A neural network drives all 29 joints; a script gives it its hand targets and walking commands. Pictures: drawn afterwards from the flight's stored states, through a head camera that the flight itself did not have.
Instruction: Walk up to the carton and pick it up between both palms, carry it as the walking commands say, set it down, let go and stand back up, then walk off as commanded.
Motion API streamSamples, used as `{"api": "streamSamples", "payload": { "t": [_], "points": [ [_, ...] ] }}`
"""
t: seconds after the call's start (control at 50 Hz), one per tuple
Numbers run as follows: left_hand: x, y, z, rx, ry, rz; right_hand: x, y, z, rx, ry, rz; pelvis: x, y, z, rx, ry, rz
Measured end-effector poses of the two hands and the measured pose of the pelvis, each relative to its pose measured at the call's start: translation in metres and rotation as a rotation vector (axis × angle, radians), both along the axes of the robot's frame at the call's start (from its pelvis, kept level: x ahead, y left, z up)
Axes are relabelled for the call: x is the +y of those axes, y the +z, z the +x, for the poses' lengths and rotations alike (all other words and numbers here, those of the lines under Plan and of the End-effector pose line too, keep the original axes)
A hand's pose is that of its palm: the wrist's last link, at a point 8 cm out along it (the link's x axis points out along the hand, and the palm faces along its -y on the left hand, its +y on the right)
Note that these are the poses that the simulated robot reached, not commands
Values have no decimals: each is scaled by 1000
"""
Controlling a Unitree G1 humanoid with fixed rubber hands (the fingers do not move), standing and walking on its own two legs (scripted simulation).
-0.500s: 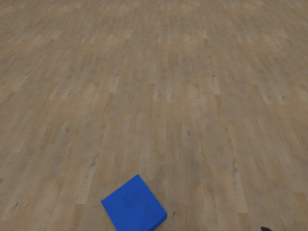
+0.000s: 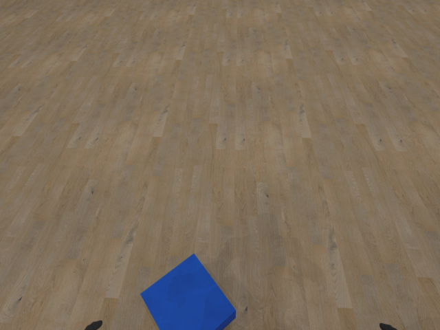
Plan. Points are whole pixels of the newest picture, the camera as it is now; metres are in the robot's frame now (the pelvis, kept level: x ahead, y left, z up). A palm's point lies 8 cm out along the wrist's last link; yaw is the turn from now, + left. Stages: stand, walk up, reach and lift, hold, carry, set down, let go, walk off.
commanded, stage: walk off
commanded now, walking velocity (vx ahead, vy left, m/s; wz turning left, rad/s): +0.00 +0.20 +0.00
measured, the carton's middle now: (189, 306) +0.30 +0.18 -0.71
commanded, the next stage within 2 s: none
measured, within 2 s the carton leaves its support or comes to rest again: rests again in 0.46 s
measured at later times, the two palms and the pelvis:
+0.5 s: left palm out of the picture +0.01 +0.39 -0.16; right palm out of the picture +0.01 -0.17 -0.13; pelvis -0.02 +0.11 -0.01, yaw +0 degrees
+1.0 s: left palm out of the picture -0.05 +0.47 -0.13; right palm out of the picture -0.02 -0.05 -0.15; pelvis -0.04 +0.21 +0.00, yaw -1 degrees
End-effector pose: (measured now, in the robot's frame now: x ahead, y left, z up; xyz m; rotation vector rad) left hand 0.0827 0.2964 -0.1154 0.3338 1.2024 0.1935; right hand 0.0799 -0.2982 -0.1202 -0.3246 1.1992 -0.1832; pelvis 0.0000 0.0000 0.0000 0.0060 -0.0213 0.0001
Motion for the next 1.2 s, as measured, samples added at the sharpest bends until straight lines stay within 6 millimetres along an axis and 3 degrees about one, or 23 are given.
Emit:
{"api": "streamSamples", "payload": {
  "t": [0.12, 0.22, 0.32, 0.42, 0.56, 0.64, 0.74, 0.8, 0.88, 1.04, 1.14, 1.2],
  "points": [
    [-13, -5, -6, 10, 14, -38, 18, -13, -16, 91, -12, 27, 3, -1, 2, 9, 4, 1],
    [-10, -15, -30, 59, 38, -47, 38, -21, -31, 138, -21, 53, 16, -4, -2, 18, -2, -2],
    [15, -26, -60, 120, 69, -52, 61, -18, -41, 157, -33, 40, 42, -7, -9, 23, -1, 4],
    [62, -45, -79, 168, 101, -57, 94, -17, -49, 133, -33, 4, 82, -18, -17, 22, 5, 2],
    [108, -34, -65, 132, 84, -32, 143, -12, -86, 168, -60, 10, 121, -10, -28, 19, -2, -17],
    [120, -30, -61, 116, 59, -22, 166, -19, -91, 160, -72, 30, 139, -11, -34, 20, -13, -12],
    [119, -28, -69, 112, 49, -27, 194, -38, -97, 155, -84, 85, 156, -15, -40, 20, -20, 5],
    [119, -28, -88, 122, 63, -35, 209, -47, -100, 156, -86, 123, 165, -17, -42, 17, -21, 6],
    [131, -20, -121, 189, 102, -42, 226, -37, -98, 155, -66, 145, 180, -7, -43, 18, -24, 18],
    [191, -20, -139, 217, 142, -37, 257, -28, -92, 165, -68, 97, 230, -6, -43, 38, -9, 25],
    [247, -44, -148, 251, 176, -63, 304, -25, -68, 129, -38, 49, 278, -20, -42, 45, -8, 3],
    [276, -49, -145, 280, 168, -59, 336, -17, -65, 93, -27, 46, 301, -17, -44, 38, -16, -2]
  ]
}}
